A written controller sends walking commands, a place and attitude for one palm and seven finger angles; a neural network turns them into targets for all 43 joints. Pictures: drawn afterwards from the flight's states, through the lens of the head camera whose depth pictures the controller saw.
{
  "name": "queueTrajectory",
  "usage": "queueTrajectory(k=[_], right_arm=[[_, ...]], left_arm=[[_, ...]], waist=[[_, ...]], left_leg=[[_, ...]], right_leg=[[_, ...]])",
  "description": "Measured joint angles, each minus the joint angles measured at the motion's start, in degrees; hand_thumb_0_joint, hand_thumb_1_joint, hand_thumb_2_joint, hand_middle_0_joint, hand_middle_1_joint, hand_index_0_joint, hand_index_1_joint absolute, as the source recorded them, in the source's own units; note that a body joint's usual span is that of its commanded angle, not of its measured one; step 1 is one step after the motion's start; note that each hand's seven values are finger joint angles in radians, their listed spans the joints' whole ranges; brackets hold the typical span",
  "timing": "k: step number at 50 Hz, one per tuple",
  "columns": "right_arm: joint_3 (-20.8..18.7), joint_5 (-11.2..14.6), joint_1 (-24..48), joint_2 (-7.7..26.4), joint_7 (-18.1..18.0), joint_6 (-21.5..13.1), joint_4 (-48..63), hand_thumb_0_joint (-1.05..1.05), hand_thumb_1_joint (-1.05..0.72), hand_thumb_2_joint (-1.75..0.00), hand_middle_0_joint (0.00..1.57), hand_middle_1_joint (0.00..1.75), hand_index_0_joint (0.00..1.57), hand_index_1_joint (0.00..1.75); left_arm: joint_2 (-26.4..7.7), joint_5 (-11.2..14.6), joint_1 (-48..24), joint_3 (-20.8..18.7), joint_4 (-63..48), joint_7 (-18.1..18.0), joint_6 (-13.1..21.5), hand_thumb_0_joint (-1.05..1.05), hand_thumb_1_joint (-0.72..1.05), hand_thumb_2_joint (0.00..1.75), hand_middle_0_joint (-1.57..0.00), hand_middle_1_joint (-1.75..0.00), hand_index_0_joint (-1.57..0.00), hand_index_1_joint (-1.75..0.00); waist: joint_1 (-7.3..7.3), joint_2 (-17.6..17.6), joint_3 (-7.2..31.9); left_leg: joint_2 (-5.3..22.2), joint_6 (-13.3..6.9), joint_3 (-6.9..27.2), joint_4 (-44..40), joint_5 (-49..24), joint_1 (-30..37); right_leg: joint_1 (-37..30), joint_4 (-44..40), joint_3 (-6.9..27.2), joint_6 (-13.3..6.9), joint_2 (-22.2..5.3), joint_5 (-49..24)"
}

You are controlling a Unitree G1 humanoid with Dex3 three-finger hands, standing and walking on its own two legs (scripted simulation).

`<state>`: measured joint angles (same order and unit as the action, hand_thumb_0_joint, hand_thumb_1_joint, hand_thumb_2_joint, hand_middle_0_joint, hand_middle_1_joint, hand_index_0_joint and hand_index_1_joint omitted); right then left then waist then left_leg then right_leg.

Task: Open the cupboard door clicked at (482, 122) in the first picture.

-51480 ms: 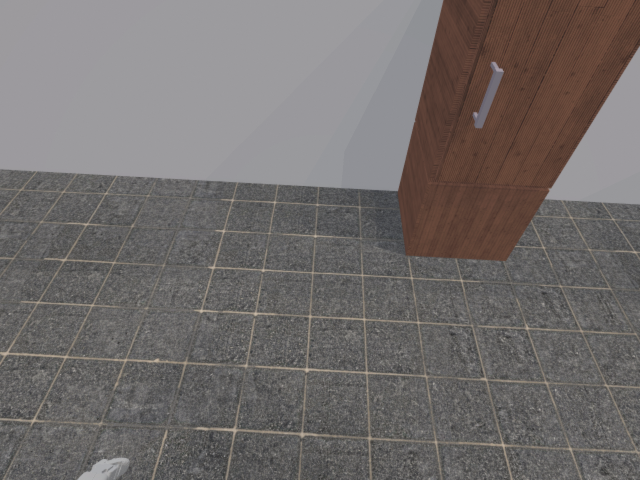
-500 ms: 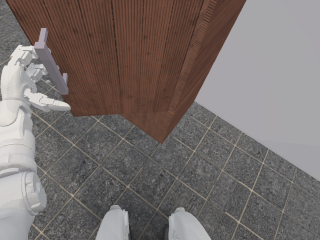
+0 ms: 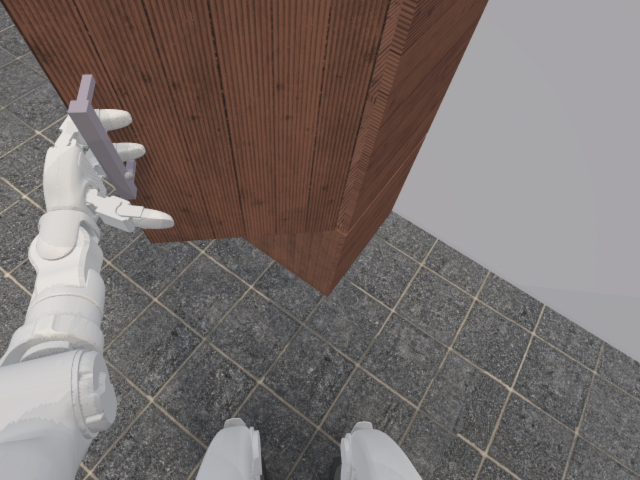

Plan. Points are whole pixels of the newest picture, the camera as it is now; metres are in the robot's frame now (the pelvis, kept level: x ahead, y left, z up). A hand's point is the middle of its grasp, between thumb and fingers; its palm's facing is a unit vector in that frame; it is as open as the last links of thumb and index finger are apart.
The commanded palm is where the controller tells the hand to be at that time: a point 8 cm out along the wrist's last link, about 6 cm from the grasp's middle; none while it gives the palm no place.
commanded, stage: slide the fingers in behind the handle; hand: left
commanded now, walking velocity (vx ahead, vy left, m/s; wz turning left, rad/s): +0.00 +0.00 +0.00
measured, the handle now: (109, 143) +0.52 +0.25 +0.06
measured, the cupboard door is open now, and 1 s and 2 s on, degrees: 43 43 72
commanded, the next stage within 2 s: close the thumb around the handle in 0.36 s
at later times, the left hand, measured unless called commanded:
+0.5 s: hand (131, 174) +0.48 +0.22 +0.06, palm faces +0.09 -1.00 +0.00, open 14.0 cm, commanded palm +0.45 +0.25 +0.06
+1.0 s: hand (129, 174) +0.47 +0.22 +0.06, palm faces +0.09 -1.00 +0.00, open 6.8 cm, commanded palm +0.45 +0.25 +0.06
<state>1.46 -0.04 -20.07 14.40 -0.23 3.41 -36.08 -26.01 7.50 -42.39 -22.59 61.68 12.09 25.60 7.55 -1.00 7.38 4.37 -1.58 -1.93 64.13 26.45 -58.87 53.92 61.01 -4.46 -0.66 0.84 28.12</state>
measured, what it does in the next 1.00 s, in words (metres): stands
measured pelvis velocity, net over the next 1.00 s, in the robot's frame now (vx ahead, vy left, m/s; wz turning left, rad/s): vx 0.00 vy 0.00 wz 0.00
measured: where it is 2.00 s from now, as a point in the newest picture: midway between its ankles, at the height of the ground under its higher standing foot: outside the picture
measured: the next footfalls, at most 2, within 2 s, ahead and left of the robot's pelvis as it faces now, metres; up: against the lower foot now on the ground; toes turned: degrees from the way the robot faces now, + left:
none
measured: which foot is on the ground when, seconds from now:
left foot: down 0.00-1.00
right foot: down 0.00-1.00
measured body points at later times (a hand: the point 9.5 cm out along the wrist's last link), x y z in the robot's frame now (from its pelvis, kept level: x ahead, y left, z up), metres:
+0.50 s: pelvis +0.00 -0.01 +0.00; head +0.12 +0.02 +0.43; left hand +0.46 +0.27 +0.06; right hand +0.04 -0.28 -0.11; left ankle +0.03 +0.10 -0.65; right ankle +0.01 -0.12 -0.65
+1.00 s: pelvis +0.00 +0.00 +0.00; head +0.12 +0.03 +0.43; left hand +0.46 +0.27 +0.06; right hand +0.04 -0.26 -0.11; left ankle +0.03 +0.10 -0.65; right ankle +0.01 -0.12 -0.65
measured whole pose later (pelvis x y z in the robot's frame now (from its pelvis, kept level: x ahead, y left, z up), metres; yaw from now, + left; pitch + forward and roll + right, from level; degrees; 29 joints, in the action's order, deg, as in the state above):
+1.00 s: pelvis +0.00 +0.00 +0.00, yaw +0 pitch +21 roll -3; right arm 1.3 0.0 -20.0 14.5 -0.3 3.2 -36.6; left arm -25.6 7.7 -42.8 -21.8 62.0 12.5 26.5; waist 7.3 -1.0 7.5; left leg 4.1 -1.8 -1.8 64.4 26.9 -59.1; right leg 54.0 61.0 -4.3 -0.4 0.7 28.5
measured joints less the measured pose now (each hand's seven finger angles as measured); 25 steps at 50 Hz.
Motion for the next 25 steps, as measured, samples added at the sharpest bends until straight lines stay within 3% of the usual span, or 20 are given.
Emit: queueTrajectory(k=[9, 25], right_arm=[[-0.1, 0.1, 0.2, 0.4, -0.1, -0.2, -1.0, 0.0, -0.9, -0.9, 0.2, 0.3, 0.21, 0.3], [-0.2, 0.3, 0.1, 0.6, -0.5, -0.5, -0.5, 0.0, -0.9, -0.9, 0.2, 0.3, 0.21, 0.3]], left_arm=[[-0.5, 0.1, -0.7, 0.2, 1.4, 0.1, 1.3, -0.01, -0.5, 0.3, -0.28, -1.2, -0.27, -1.2], [-1.6, 0.6, -0.7, -0.7, 0.5, 2.4, -0.1, -0.01, -0.5, 0.3, -0.29, -1.2, -0.29, -1.2]], waist=[[-0.23, 0.1, -0.2], [0.23, 0.1, 0.1]], left_leg=[[0.0, 0.5, 0.5, 0.3, -0.1, -0.4], [0.4, 0.7, 0.7, 0.7, 0.3, -1.2]], right_leg=[[0.4, 0.6, -0.5, -0.5, 0.1, 0.3], [1.2, 0.8, -0.5, -0.7, 0.4, 0.6]])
